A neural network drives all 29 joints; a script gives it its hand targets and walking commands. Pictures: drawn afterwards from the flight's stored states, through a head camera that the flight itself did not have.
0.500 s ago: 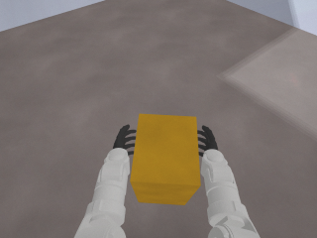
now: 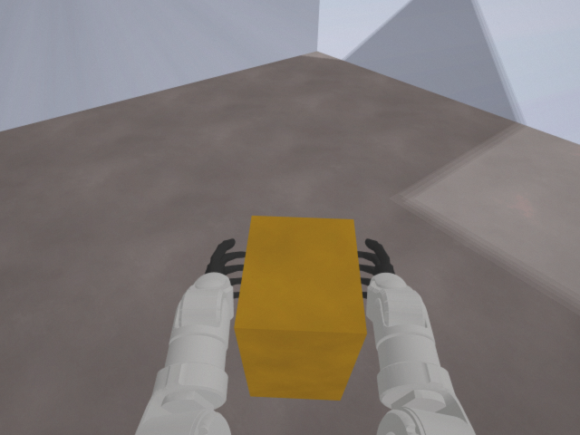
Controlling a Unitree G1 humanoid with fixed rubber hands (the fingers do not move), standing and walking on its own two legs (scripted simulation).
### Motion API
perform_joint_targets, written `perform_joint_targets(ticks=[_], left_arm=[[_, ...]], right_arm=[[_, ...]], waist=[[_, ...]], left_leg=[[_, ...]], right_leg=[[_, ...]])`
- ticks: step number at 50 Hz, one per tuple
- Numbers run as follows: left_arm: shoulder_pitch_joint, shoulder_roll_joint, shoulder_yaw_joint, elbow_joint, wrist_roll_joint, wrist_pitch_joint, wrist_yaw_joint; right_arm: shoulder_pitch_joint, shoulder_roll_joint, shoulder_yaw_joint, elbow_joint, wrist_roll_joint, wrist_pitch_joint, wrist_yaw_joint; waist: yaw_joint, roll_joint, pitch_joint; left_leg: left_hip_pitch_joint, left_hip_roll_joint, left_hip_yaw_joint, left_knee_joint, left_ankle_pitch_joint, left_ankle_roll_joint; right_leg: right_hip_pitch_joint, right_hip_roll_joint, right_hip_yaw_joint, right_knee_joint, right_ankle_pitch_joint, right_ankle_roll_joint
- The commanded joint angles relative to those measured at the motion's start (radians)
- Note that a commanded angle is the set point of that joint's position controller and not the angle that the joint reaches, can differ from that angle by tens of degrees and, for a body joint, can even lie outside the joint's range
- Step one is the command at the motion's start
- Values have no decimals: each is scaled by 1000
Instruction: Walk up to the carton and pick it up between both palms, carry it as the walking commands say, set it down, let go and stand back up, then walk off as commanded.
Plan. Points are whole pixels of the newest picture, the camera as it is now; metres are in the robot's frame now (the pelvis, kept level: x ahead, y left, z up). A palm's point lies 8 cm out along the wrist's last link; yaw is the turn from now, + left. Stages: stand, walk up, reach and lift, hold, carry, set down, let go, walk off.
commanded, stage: reach and lift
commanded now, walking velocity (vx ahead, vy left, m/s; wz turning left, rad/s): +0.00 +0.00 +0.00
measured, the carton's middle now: (298, 313) +0.31 +0.00 -0.01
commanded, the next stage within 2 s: hold in 1.08 s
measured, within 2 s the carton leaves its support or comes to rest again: neither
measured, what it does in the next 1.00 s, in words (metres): stands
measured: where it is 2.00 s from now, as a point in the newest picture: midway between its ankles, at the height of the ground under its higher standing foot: outside the picture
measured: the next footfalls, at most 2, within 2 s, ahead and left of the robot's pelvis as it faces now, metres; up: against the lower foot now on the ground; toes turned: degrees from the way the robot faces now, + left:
none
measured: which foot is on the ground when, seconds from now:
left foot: down 0.00-1.00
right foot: down 0.00-1.00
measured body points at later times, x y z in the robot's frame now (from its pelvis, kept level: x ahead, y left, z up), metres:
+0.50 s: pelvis +0.00 +0.00 +0.00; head -0.05 +0.00 +0.45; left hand +0.32 +0.13 +0.05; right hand +0.33 -0.12 +0.05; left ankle +0.03 +0.14 -0.74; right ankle +0.04 -0.12 -0.74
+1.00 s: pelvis +0.00 +0.00 +0.00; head -0.06 +0.00 +0.45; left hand +0.31 +0.13 +0.05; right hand +0.32 -0.12 +0.05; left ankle +0.03 +0.14 -0.74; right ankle +0.04 -0.12 -0.74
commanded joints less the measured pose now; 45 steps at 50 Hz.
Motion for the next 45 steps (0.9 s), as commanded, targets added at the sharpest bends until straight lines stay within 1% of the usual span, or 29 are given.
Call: perform_joint_targets(ticks=[1, 5, 11, 18, 30, 45], left_arm=[[-572, -1013, -454, 39, -217, -17, -222], [-595, -1014, -446, 39, -219, -9, -222], [-605, -1019, -455, 29, -224, -8, -216], [-575, -1023, -472, 13, -228, -5, -213], [-504, -1028, -500, -24, -238, 8, -218], [-449, -1037, -509, -56, -251, 26, -226]], right_arm=[[-582, 1041, 498, 64, 254, 6, 275], [-601, 1046, 486, 65, 256, 13, 273], [-612, 1056, 501, 44, 269, 15, 269], [-588, 1055, 521, 13, 275, 17, 265], [-516, 1053, 543, -30, 281, 27, 265], [-465, 1057, 555, -67, 297, 43, 275]], waist=[[-1, -11, -200], [-6, -10, -202], [0, -12, -231], [4, -11, -251], [0, -6, -251], [-1, -1, -229]], left_leg=[[13, -34, 98, -82, 20, 14], [13, -34, 96, -75, 16, 15], [24, -35, 90, -66, 44, 15], [36, -37, 86, -61, 84, 14], [45, -38, 78, -65, 126, 12], [43, -37, 75, -74, 113, 12]], right_leg=[[60, 18, -79, -91, 7, 8], [64, 18, -79, -84, 10, 9], [74, 22, -81, -74, 40, 14], [84, 27, -81, -74, 76, 16], [103, 33, -79, -79, 118, 15], [103, 35, -75, -85, 102, 12]])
